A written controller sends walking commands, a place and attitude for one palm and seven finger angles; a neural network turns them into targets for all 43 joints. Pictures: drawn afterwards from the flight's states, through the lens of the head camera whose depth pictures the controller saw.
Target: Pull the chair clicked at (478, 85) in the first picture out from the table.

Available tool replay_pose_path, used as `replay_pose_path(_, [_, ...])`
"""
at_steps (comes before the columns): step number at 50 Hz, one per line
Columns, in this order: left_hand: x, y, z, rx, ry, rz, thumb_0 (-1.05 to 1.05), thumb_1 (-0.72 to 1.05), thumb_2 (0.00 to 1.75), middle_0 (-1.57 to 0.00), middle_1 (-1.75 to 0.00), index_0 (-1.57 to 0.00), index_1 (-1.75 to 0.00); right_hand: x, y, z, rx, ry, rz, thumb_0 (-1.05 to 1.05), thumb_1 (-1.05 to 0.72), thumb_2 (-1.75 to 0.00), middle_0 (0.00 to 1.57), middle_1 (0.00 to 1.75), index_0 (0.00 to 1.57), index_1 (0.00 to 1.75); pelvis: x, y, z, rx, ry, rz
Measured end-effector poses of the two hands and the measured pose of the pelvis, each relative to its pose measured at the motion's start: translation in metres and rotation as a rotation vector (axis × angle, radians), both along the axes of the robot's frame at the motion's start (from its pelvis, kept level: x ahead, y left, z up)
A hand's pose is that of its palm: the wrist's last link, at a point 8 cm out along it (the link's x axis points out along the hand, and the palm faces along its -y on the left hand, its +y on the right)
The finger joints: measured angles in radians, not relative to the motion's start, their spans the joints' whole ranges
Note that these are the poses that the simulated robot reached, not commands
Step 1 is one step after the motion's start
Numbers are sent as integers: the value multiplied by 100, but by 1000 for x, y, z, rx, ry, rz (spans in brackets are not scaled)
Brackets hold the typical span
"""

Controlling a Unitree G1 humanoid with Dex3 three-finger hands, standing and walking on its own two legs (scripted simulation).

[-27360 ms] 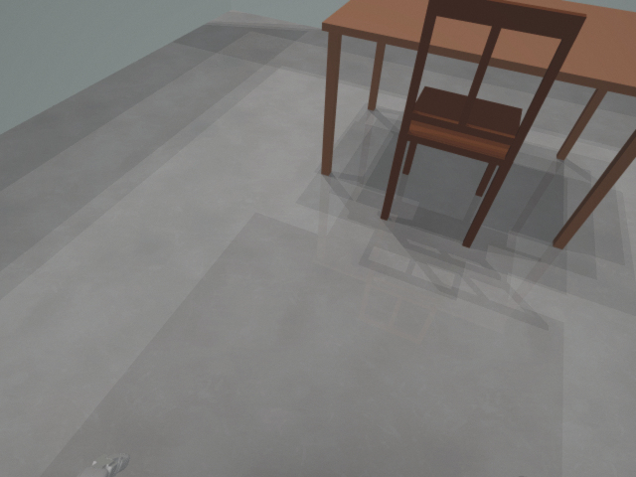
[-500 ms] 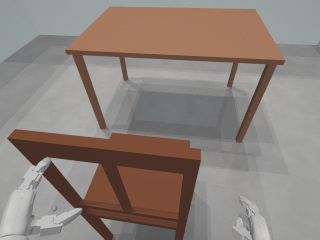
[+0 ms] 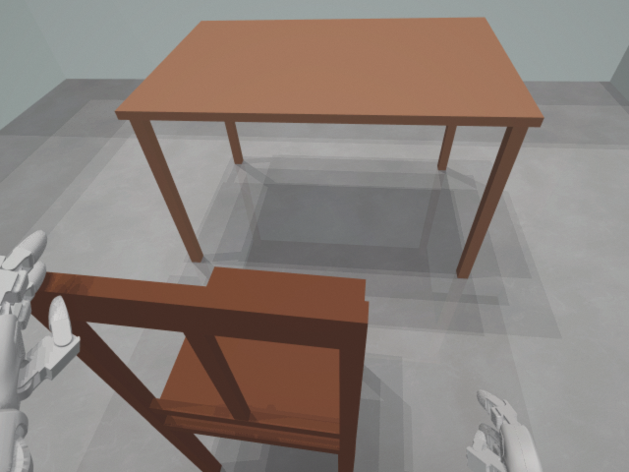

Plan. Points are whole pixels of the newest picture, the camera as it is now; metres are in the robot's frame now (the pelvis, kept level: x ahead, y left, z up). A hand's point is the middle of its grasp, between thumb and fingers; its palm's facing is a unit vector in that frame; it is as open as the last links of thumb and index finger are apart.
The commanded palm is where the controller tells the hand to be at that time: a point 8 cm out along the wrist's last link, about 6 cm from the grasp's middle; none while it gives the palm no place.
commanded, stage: draw the hand back to the body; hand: left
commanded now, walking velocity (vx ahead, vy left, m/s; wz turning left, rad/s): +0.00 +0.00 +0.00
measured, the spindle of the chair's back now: (222, 378) +0.26 +0.18 -0.07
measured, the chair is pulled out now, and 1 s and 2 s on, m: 0.60 0.61 0.61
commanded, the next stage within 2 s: step back with the hand held close in 0.16 s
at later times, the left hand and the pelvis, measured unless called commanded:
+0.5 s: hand (48, 324) +0.20 +0.28 +0.17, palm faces +0.40 -0.76 -0.51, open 7.4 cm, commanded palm +0.13 +0.31 +0.18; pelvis -0.02 +0.02 +0.00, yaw -2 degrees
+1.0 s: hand (6, 416) +0.12 +0.28 +0.15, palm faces +0.42 -0.77 -0.48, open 7.4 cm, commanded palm +0.06 +0.31 +0.18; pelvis -0.08 +0.02 -0.01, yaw -1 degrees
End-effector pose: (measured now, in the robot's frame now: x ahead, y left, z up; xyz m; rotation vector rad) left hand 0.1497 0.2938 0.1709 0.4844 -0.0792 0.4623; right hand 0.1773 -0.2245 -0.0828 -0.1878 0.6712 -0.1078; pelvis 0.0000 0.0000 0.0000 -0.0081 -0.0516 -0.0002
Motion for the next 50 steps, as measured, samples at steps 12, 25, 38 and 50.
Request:
replay_pose_path(12, [-5, 9, 10, 36, -28, 20, 2, 89, 89, -20, -30, -21, -30, -10, 1, -6, -1, 38, -27, 1, -91, -90, 20, 30, 20, 30, -3, 4, 1, -3, -12, -4])
replay_pose_path(25, [6, 16, 24, 131, -47, -90, 2, 89, 90, -20, -31, -21, -30, -24, 10, 3, 4, 40, -53, 1, -91, -90, 21, 30, 21, 30, -24, 18, 5, 9, 29, -38])
replay_pose_path(38, [-40, 14, 18, 164, -36, -122, 2, 89, 90, -19, -30, -22, -30, -74, 7, -2, -28, 104, -94, 1, -91, -90, 21, 30, 20, 30, -54, 17, 0, 15, 44, -22])
replay_pose_path(50, [-70, 18, 2, 101, -68, -69, 2, 89, 90, -20, -31, -21, -30, -108, 2, -5, -61, 89, -73, 1, -91, -90, 21, 30, 21, 30, -85, 18, -6, 0, 51, -21])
